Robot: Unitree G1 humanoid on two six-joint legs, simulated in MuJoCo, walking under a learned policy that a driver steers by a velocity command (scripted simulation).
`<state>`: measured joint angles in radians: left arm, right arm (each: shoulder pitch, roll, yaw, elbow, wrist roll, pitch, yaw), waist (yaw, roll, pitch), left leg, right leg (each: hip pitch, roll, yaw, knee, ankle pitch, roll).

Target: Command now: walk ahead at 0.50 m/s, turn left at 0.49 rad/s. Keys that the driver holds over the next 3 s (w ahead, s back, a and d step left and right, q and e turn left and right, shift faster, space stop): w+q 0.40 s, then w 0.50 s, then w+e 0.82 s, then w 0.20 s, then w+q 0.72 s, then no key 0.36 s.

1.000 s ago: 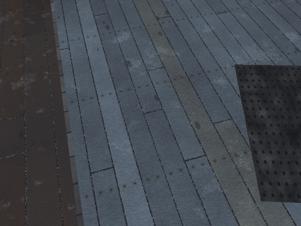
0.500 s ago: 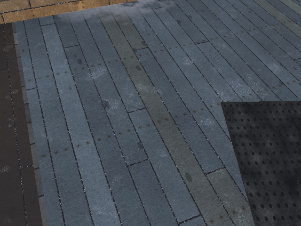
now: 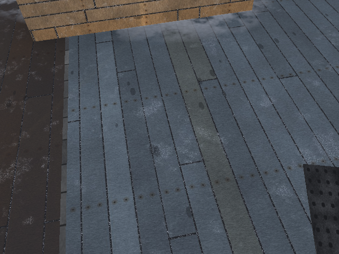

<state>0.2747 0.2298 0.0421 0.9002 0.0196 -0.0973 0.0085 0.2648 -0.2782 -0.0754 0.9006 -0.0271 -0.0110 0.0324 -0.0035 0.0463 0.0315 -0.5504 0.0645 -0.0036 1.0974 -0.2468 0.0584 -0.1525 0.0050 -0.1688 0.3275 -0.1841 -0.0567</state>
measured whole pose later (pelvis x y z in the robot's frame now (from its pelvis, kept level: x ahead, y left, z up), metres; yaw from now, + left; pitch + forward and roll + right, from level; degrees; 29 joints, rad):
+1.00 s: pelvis +0.54 +0.12 -0.01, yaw +20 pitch +0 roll +0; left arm 0.21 0.25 0.05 0.85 0.02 -0.06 -0.02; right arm 0.33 -0.26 -0.04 0.92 -0.03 -0.07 0.00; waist -0.02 0.02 0.05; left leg -0.30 -0.04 -0.02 1.15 -0.34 0.08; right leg -0.31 0.05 -0.07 0.48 -0.16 -0.08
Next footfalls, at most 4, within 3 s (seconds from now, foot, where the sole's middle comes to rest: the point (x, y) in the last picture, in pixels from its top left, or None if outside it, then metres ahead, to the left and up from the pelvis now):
0.32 left None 0.29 0.13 -0.78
0.86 right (165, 215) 0.66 0.08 -0.78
1.38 left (109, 176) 0.85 0.34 -0.78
1.90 right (161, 131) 1.11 0.11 -0.78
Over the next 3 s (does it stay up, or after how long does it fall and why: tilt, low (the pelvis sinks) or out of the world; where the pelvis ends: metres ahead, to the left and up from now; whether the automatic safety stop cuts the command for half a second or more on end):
stays up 1.53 0.19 -0.02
